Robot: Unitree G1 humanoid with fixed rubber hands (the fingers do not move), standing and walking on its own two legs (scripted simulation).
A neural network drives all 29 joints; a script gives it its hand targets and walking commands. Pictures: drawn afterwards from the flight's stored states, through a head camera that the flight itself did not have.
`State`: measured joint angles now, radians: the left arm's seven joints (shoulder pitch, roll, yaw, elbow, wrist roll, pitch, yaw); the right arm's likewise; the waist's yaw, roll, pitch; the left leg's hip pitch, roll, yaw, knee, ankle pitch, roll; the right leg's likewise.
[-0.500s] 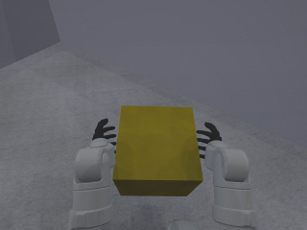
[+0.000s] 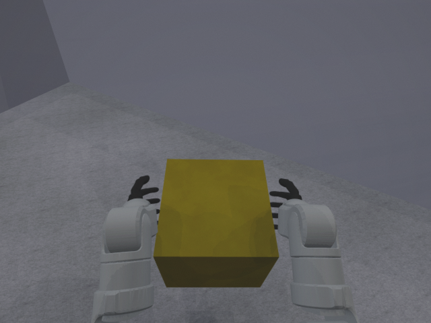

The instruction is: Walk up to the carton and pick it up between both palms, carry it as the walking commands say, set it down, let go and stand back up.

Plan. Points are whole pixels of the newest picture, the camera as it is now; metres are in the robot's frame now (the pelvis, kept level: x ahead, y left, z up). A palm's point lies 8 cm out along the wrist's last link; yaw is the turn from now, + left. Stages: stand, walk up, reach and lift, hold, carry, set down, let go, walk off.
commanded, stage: carry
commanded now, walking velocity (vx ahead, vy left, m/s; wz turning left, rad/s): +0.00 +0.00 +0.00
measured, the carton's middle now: (214, 224) +0.33 +0.01 +0.00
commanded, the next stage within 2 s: none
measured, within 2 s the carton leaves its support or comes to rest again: neither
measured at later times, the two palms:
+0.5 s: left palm (132, 237) +0.24 +0.15 +0.08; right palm (297, 245) +0.24 -0.12 +0.08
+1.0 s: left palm (123, 244) +0.23 +0.17 +0.08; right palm (290, 249) +0.24 -0.11 +0.07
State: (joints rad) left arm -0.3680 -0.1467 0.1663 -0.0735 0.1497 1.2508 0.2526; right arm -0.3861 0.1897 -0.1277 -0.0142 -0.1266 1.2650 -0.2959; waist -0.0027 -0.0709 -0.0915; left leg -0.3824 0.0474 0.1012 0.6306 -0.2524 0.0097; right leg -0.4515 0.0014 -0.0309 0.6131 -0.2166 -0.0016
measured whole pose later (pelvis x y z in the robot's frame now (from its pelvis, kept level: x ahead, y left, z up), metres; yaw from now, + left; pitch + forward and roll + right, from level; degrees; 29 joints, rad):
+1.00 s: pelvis -0.06 +0.01 +0.00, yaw +0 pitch +1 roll -1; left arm -0.33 -0.17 0.17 0.04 0.19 1.05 0.19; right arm -0.32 0.17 -0.12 0.08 -0.21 1.08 -0.17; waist 0.02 -0.02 -0.10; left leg -0.45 0.03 0.09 0.57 -0.15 0.03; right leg -0.40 -0.01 -0.08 0.56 -0.18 -0.02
